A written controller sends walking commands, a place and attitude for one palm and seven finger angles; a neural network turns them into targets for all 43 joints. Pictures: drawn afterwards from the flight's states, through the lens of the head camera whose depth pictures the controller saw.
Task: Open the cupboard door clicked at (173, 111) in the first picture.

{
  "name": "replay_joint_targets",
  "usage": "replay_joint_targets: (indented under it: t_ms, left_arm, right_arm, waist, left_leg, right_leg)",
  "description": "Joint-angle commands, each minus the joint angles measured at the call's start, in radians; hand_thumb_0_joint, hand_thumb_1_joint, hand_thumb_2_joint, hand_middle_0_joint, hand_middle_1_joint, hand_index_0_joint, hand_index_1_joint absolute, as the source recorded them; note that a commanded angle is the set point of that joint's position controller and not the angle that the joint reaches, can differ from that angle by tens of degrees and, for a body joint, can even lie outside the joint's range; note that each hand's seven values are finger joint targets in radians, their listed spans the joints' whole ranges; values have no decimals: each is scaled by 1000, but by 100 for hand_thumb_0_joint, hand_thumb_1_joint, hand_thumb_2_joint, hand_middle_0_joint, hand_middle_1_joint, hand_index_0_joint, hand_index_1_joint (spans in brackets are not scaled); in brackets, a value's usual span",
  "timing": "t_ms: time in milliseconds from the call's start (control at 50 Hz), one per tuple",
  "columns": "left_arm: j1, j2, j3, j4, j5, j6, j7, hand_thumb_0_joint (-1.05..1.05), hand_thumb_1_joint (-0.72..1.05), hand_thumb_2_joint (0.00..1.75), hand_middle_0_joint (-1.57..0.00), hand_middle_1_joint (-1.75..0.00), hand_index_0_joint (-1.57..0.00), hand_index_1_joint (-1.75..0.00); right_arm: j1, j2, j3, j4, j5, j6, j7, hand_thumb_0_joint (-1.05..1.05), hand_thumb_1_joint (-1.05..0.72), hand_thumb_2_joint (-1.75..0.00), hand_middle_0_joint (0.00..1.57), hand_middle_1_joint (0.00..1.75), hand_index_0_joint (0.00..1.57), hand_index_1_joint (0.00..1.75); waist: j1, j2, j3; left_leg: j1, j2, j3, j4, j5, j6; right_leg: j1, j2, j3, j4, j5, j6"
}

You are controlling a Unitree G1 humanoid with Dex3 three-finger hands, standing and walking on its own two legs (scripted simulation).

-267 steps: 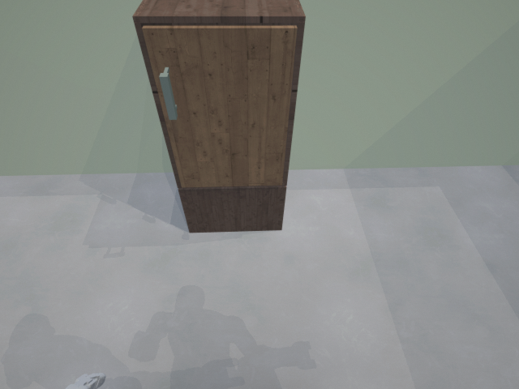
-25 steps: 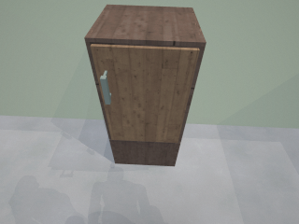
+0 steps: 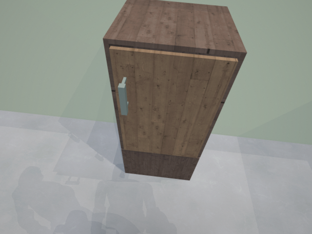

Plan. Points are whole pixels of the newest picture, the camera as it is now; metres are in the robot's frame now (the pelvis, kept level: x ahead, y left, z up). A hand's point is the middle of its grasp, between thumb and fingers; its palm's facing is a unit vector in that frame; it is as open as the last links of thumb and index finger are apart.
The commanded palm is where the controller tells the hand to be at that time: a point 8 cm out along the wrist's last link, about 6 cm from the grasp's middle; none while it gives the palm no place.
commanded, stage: come to a stop and stand still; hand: left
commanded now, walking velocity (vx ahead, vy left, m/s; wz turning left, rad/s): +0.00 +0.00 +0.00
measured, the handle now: (124, 96) +0.56 +0.16 +0.00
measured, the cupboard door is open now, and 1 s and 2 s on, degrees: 0 0 0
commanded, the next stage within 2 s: look again from close up in 0.96 s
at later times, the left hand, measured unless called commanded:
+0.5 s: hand out of the picture +0.12 +0.18 -0.16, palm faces -0.04 -0.97 -0.26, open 7.3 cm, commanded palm none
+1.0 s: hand out of the picture +0.03 +0.19 -0.17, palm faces -0.01 -0.98 -0.17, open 7.3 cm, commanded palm none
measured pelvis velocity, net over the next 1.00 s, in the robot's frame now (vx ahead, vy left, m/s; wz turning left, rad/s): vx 0.02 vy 0.01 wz -0.05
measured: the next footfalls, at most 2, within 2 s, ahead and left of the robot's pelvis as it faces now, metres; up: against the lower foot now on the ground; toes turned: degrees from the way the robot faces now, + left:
left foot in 0.04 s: +0.08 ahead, +0.10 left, +0.00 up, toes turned +5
right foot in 0.44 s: +0.10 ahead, -0.11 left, +0.00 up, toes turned -1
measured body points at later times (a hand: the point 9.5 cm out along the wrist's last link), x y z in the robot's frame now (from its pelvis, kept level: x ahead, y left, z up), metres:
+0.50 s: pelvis +0.05 +0.00 +0.00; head +0.09 -0.02 +0.45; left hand +0.12 +0.23 -0.14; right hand +0.05 -0.23 -0.17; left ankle +0.04 +0.10 -0.72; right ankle +0.06 -0.11 -0.73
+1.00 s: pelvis +0.02 +0.01 +0.01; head +0.02 +0.02 +0.46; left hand +0.03 +0.24 -0.15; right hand +0.02 -0.21 -0.15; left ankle +0.02 +0.11 -0.73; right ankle +0.06 -0.11 -0.73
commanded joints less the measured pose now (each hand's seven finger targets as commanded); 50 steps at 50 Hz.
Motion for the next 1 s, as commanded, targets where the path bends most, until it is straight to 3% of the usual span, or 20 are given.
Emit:
replay_joint_targets:
  t_ms: [0,20,40,60,140,240,340,380,400,420,440,480,520,600,660,680,700,720,820,980]
  left_arm:
    - [-29,72,17,-62,-18,21,-5,0,90,90,-20,-30,-20,-30]
    - [-47,43,12,-94,-16,27,-3,0,90,90,-20,-30,-20,-30]
    - [-43,56,14,-104,-12,29,-2,0,90,90,-20,-30,-20,-30]
    - [-52,36,6,-90,-9,24,-1,0,90,90,-20,-30,-20,-30]
    - [25,-12,-19,-16,-21,39,1,0,90,90,-20,-30,-20,-30]
    - [-52,44,-9,-58,-18,67,7,0,90,90,-20,-30,-20,-30]
    - [-79,70,7,-96,-14,72,8,0,90,90,-20,-30,-20,-30]
    - [-63,89,12,-99,-12,60,9,0,90,90,-20,-30,-20,-30]
    - [-47,124,16,-99,-9,51,14,0,90,90,-20,-30,-20,-30]
    - [-46,169,19,-98,-7,45,19,0,90,90,-20,-30,-20,-30]
    - [-44,188,17,-97,-13,42,19,0,90,90,-20,-30,-20,-30]
    - [-68,178,18,-109,-9,44,28,0,90,90,-20,-30,-20,-30]
    - [-131,166,13,-129,-9,46,28,0,90,90,-20,-30,-20,-30]
    - [-135,196,24,-142,-6,49,24,0,90,90,-20,-30,-20,-30]
    - [-163,183,24,-141,-19,54,19,0,90,90,-20,-30,-20,-30]
    - [-172,160,19,-148,-24,58,15,0,90,90,-20,-30,-20,-30]
    - [-168,125,12,-151,-27,62,10,0,90,90,-20,-30,-20,-30]
    - [-166,98,5,-150,-27,63,7,0,90,90,-20,-30,-20,-30]
    - [-111,83,-13,-79,-8,64,-9,0,90,90,-20,-30,-20,-30]
    - [-36,70,-25,-23,-15,45,-10,0,90,90,-20,-30,-20,-30]
  right_arm:
    - [278,-136,-33,8,-8,-43,-16,0,-90,-90,20,30,20,30]
    - [332,-200,-43,15,-14,-39,-28,0,-90,-90,20,30,20,30]
    - [259,-200,-41,-8,-8,-26,-35,0,-90,-90,20,30,20,30]
    - [172,-158,-29,-39,-13,-33,-34,0,-90,-90,20,30,20,30]
    - [12,-97,9,-62,-6,-55,-52,0,-90,-90,20,30,20,30]
    - [33,-155,-25,-51,0,-21,-67,0,-90,-90,20,30,20,30]
    - [6,-166,-48,-53,-7,5,-65,0,-90,-90,20,30,20,30]
    - [-3,-160,-52,-61,-1,10,-59,0,-90,-90,20,30,20,30]
    - [4,-133,-51,-66,4,12,-54,0,-90,-90,20,30,20,30]
    - [18,-92,-48,-74,11,16,-49,0,-90,-90,20,30,20,30]
    - [17,-64,-42,-79,11,25,-45,0,-90,-90,20,30,20,30]
    - [-29,-50,-40,-76,13,46,-45,0,-90,-90,20,30,20,30]
    - [-41,-58,-39,-72,13,50,-39,0,-90,-90,20,30,20,30]
    - [-48,-46,-30,-74,13,39,-27,0,-90,-90,20,30,20,30]
    - [30,-39,-24,-40,10,26,-29,0,-90,-90,20,30,20,30]
    - [44,-66,-25,-36,8,20,-31,0,-90,-90,20,30,20,30]
    - [27,-104,-28,-46,0,14,-32,0,-90,-90,20,30,20,30]
    - [-16,-135,-26,-64,-6,13,-32,0,-90,-90,20,30,20,30]
    - [-60,-138,-18,-67,-8,10,-32,0,-90,-90,20,30,20,30]
    - [-1,-124,-10,-34,0,1,-39,0,-90,-90,20,30,20,30]
  waist:
    - [-134,267,52]
    - [-140,385,58]
    - [-103,230,81]
    - [-75,132,100]
    - [3,108,44]
    - [-37,118,-24]
    - [-25,146,-22]
    - [-11,89,-64]
    - [-11,-7,-96]
    - [-22,-130,-121]
    - [-17,-167,-97]
    - [0,-210,-103]
    - [-19,-190,-62]
    - [-9,-129,-58]
    - [-41,-67,-55]
    - [-43,-11,-41]
    - [-27,112,-22]
    - [-8,176,0]
    - [3,133,111]
    - [-8,45,116]
  left_leg:
    - [336,163,-249,-388,10,16]
    - [299,366,-554,-570,39,96]
    - [232,413,-549,-568,59,167]
    - [138,377,-469,-555,151,172]
    - [83,274,-165,-442,900,134]
    - [241,288,-144,-362,1053,136]
    - [231,280,-152,-315,948,123]
    - [200,224,-124,-245,790,71]
    - [137,150,-66,-175,594,24]
    - [42,65,-5,-103,303,-18]
    - [-13,-3,-4,-21,-27,-42]
    - [-49,2,-68,182,-161,-45]
    - [-63,3,-85,229,-113,-54]
    - [14,-9,-40,-10,-29,-66]
    - [223,-17,-27,-305,187,-57]
    - [252,25,-67,-353,201,-39]
    - [196,122,-189,-402,226,1]
    - [89,193,-245,-454,208,41]
    - [-58,153,-238,-563,-169,38]
    - [14,136,-212,-515,-78,35]
  right_leg:
    - [-426,25,-12,196,-139,-78]
    - [-503,86,-25,445,-261,-55]
    - [-481,23,54,526,-208,-74]
    - [-443,3,63,548,-154,-74]
    - [-217,-14,62,347,-15,-26]
    - [-186,33,15,167,4,-22]
    - [-143,43,20,58,52,-39]
    - [-44,25,32,-77,272,-38]
    - [35,-49,120,-77,559,-59]
    - [97,-182,226,-45,847,-126]
    - [97,-270,246,-71,1041,-208]
    - [60,-265,267,-116,925,-274]
    - [5,-225,226,-145,757,-265]
    - [-24,-192,231,-156,534,-238]
    - [-134,-126,201,-124,285,-160]
    - [-169,-79,170,-104,168,-121]
    - [-176,-9,126,-80,71,-80]
    - [-106,28,71,-68,46,-53]
    - [-20,47,37,-54,46,-53]
    - [-39,28,76,-125,87,-58]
